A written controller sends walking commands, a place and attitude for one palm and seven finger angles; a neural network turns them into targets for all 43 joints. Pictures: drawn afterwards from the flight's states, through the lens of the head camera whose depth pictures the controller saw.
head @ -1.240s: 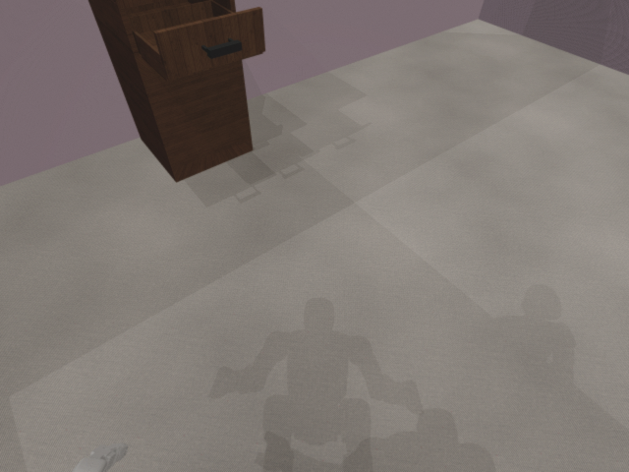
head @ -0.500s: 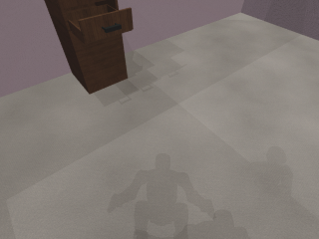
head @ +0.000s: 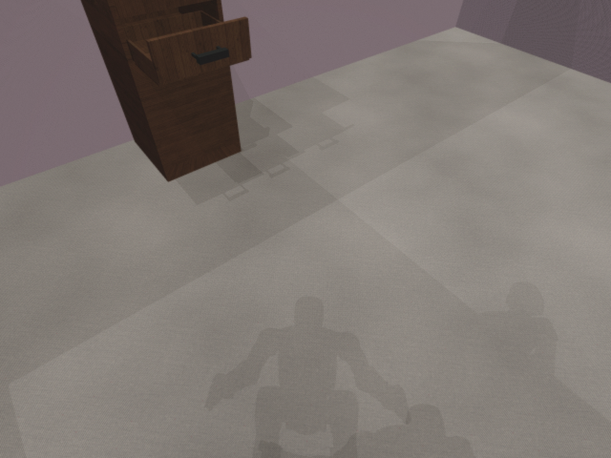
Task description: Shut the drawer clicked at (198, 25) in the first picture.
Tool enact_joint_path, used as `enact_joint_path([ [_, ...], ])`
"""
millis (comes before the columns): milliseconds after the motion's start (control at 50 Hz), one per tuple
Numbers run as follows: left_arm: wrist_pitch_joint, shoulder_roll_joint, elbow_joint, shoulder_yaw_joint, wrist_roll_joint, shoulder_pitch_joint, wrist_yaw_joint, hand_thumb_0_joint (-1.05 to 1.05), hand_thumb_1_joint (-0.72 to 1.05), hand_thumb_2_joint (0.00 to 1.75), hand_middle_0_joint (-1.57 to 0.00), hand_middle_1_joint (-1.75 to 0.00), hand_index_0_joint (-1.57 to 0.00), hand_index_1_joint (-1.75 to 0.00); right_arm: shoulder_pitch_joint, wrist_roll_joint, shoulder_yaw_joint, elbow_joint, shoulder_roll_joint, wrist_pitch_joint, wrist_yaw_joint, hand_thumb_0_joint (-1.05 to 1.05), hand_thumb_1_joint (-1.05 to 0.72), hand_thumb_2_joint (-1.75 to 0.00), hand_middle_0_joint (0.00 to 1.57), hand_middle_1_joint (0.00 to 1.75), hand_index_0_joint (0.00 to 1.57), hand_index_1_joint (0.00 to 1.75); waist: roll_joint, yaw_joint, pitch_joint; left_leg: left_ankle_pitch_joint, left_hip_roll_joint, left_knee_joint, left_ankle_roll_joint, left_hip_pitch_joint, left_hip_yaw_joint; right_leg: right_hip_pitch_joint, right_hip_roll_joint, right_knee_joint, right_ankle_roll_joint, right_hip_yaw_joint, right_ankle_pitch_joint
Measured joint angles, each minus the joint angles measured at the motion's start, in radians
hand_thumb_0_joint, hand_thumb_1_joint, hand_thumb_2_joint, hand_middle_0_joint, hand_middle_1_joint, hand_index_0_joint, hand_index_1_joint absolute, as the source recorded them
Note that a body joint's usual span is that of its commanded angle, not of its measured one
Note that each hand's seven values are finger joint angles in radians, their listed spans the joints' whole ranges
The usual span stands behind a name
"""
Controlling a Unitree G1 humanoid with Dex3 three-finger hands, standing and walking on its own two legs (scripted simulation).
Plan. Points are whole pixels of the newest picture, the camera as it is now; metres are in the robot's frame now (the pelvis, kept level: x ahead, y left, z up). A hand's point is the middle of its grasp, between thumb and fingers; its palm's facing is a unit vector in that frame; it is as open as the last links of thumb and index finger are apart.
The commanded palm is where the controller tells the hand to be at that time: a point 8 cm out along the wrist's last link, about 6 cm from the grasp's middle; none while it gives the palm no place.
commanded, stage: look at it before walking up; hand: left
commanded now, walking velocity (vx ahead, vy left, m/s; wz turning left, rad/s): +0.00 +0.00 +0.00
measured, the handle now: (209, 53) +1.40 +0.43 -0.09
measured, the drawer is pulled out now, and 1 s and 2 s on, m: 0.25 0.25 0.25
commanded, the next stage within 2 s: walk to a spot facing it in 0.30 s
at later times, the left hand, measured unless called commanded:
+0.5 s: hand out of the picture +0.07 +0.24 -0.16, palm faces -0.02 -0.95 -0.33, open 7.4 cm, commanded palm none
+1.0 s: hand (221, 445) +0.18 +0.14 -0.19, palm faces -0.03 -0.98 -0.20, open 7.4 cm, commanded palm none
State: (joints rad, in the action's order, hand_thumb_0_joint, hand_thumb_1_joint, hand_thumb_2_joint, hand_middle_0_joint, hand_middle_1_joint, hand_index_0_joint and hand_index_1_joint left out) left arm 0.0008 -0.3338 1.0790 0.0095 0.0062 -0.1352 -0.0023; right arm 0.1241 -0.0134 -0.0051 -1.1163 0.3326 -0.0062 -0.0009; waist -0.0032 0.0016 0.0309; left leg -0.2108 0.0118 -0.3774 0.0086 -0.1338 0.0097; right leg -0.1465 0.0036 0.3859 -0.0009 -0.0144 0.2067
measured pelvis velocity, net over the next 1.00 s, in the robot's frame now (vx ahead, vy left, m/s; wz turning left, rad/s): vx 0.15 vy -0.04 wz -0.11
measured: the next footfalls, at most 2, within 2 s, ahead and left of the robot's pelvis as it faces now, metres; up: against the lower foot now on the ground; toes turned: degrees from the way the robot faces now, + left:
right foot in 0.88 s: +0.16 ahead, -0.13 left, +0.00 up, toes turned -12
left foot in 1.32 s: +0.47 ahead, +0.06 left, +0.00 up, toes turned +1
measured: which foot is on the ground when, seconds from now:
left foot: down 0.00-0.90, up 0.92-1.00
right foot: down 0.00-0.70, up 0.72-0.86, down 0.88-1.00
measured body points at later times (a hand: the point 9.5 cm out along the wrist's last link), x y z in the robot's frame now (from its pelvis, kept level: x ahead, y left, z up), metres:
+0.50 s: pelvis +0.01 +0.00 +0.00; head +0.01 +0.00 +0.45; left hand +0.07 +0.29 -0.14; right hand +0.08 -0.29 -0.14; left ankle +0.00 +0.12 -0.75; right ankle +0.00 -0.12 -0.75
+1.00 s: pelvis +0.15 -0.04 -0.02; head +0.16 -0.04 +0.43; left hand +0.18 +0.20 -0.17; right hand +0.05 -0.25 -0.18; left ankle +0.07 +0.10 -0.66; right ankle +0.12 -0.12 -0.75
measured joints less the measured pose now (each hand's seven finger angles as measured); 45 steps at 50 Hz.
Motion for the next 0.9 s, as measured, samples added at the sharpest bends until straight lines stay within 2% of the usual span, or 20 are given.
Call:
enact_joint_path([
  [440, -0.001, -0.003, 0.009, -0.001, 0.001, -0.006, -0.003, 0.01, 0.90, 0.90, -0.21, -0.30, -0.21, -0.30, -0.010, 0.000, -0.001, -0.002, -0.002, 0.000, -0.001, 0.01, -0.90, -0.89, 0.20, 0.30, 0.20, 0.30, 0.002, -0.004, 0.003, 0.002, 0.000, 0.011, -0.001, 0.007, 0.004, 0.006, 0.000, -0.013, 0.002, -0.004, -0.004],
  [500, 0.007, 0.012, 0.008, -0.002, 0.003, -0.026, -0.008, 0.01, 0.90, 0.90, -0.20, -0.30, -0.21, -0.30, 0.004, -0.007, -0.002, -0.002, -0.015, 0.007, -0.002, 0.01, -0.91, -0.89, 0.20, 0.30, 0.20, 0.30, 0.003, -0.008, -0.016, -0.020, 0.005, -0.017, 0.000, -0.001, 0.011, -0.002, 0.004, 0.010, 0.002, -0.010, 0.013],
  [600, 0.020, 0.057, 0.006, -0.009, 0.010, -0.110, 0.009, 0.01, 0.90, 0.90, -0.20, -0.30, -0.20, -0.30, 0.074, -0.015, 0.001, 0.000, -0.060, 0.014, 0.006, 0.01, -0.91, -0.90, 0.20, 0.30, 0.20, 0.30, 0.003, -0.014, -0.056, -0.131, 0.017, -0.110, -0.006, -0.019, 0.030, -0.019, 0.017, 0.078, -0.008, -0.029, 0.081],
  [700, 0.014, 0.104, 0.014, -0.019, 0.009, -0.197, 0.019, 0.01, 0.90, 0.90, -0.20, -0.30, -0.20, -0.30, 0.153, -0.013, 0.006, -0.003, -0.108, -0.006, 0.005, 0.01, -0.91, -0.89, 0.20, 0.30, 0.20, 0.30, -0.011, -0.012, -0.052, -0.183, 0.022, -0.180, -0.008, -0.015, 0.058, -0.045, 0.023, 0.191, -0.016, -0.053, 0.165],
  [760, 0.019, 0.129, 0.026, -0.024, 0.010, -0.226, 0.020, 0.01, 0.90, 0.90, -0.20, -0.30, -0.20, -0.30, 0.200, -0.013, 0.016, -0.003, -0.135, -0.028, -0.002, 0.01, -0.91, -0.89, 0.20, 0.30, 0.20, 0.30, -0.020, -0.007, -0.037, -0.218, 0.024, -0.168, -0.005, 0.028, 0.097, -0.116, 0.006, 0.359, -0.024, -0.001, 0.241],
  [820, 0.017, 0.153, 0.024, -0.030, 0.010, -0.207, 0.025, 0.01, 0.90, 0.90, -0.20, -0.30, -0.20, -0.30, 0.252, -0.017, 0.022, -0.009, -0.151, -0.045, -0.011, 0.01, -0.91, -0.89, 0.20, 0.30, 0.20, 0.30, -0.002, 0.020, -0.005, -0.227, 0.036, -0.127, 0.004, 0.082, 0.110, -0.191, -0.013, 0.431, -0.026, 0.063, 0.295],
  [860, 0.002, 0.164, 0.004, -0.036, 0.009, -0.181, 0.031, 0.01, 0.90, 0.90, -0.20, -0.30, -0.20, -0.30, 0.286, -0.018, 0.023, -0.027, -0.154, -0.041, -0.013, 0.01, -0.91, -0.89, 0.20, 0.30, 0.20, 0.30, 0.023, 0.027, 0.017, -0.248, 0.056, -0.133, 0.020, 0.103, 0.106, -0.198, -0.020, 0.332, -0.030, 0.103, 0.235],
  [880, -0.014, 0.164, -0.012, -0.039, 0.010, -0.171, 0.033, 0.01, 0.90, 0.90, -0.20, -0.30, -0.20, -0.30, 0.303, -0.015, 0.022, -0.039, -0.157, -0.037, -0.011, 0.01, -0.91, -0.89, 0.20, 0.30, 0.20, 0.30, 0.029, 0.024, 0.025, -0.273, 0.066, -0.180, 0.021, 0.094, 0.103, -0.187, -0.021, 0.276, -0.037, 0.115, 0.157],
  [900, -0.033, 0.161, -0.025, -0.044, 0.013, -0.160, 0.029, 0.01, 0.90, 0.90, -0.20, -0.30, -0.20, -0.30, 0.315, -0.009, 0.022, -0.055, -0.164, -0.030, -0.008, 0.01, -0.91, -0.89, 0.20, 0.30, 0.20, 0.30, 0.029, 0.019, 0.032, -0.291, 0.078, -0.276, 0.011, 0.060, 0.102, -0.184, -0.022, 0.281, -0.043, 0.127, 0.086],
])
